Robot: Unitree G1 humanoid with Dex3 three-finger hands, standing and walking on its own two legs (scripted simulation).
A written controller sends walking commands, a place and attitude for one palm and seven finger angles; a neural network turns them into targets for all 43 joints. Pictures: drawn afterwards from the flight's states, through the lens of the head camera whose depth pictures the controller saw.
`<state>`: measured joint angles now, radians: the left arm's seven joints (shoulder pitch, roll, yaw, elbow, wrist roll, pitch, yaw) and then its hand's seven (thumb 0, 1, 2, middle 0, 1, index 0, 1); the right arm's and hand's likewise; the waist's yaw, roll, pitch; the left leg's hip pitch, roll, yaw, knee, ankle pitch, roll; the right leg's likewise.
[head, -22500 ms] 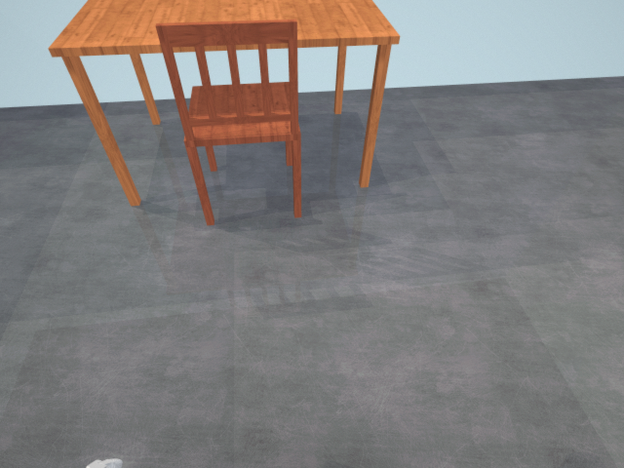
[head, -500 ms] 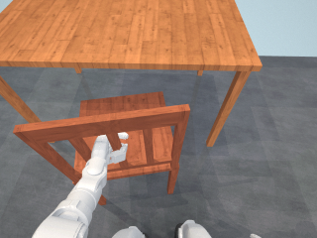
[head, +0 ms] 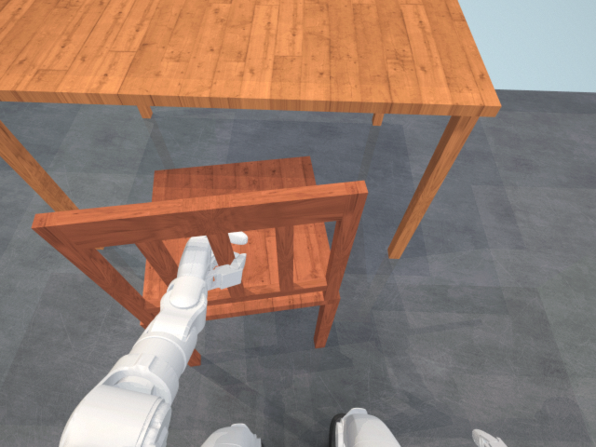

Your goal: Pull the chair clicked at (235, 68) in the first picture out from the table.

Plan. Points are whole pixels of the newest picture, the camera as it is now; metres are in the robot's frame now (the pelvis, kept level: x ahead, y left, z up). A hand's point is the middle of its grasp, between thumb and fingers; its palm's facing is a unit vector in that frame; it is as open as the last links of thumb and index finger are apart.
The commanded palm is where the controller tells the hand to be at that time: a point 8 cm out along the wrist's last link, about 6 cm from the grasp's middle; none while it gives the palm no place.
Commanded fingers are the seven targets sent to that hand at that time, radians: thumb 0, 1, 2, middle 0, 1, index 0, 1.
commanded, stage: step backward, pulling the chair out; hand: left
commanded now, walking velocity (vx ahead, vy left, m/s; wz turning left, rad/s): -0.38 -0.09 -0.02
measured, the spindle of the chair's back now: (228, 265) +0.39 +0.13 -0.10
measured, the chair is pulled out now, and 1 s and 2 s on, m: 0.20 0.36 0.66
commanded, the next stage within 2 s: stop walking, hand still on the chair in 1.54 s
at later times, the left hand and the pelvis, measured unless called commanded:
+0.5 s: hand (227, 301) +0.31 +0.12 -0.05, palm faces -0.03 -0.98 -0.18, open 5.7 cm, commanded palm +0.31 +0.17 -0.05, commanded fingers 0.00 0.90 0.90 -0.50 -1.45 -0.50 -1.45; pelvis -0.05 -0.01 +0.01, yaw -1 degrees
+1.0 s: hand (216, 385) +0.20 +0.12 -0.05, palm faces -0.05 -0.99 -0.16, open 5.7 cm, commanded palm +0.20 +0.17 -0.05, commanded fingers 0.00 0.90 0.90 -0.50 -1.45 -0.50 -1.45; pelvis -0.16 +0.00 +0.01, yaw -1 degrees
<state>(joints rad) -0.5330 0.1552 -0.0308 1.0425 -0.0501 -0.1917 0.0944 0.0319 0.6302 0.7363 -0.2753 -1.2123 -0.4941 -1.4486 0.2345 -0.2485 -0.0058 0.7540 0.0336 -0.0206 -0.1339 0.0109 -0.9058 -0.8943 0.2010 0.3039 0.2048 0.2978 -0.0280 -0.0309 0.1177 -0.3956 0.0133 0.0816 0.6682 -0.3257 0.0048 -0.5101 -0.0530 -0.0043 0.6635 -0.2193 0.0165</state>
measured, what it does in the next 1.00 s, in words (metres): walks backwards: right foot, then left foot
